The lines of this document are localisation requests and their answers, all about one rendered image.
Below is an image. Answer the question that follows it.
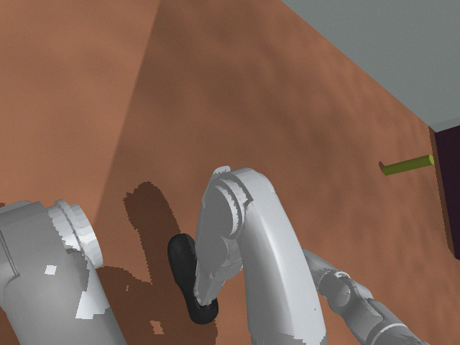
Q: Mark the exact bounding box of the right robot hand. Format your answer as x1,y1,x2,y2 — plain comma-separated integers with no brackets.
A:
302,248,336,292

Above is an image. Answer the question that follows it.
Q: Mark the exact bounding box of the right robot foot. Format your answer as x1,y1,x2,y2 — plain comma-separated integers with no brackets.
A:
167,234,219,324

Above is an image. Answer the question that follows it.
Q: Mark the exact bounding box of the right robot arm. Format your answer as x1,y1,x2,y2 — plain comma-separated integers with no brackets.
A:
318,270,430,345

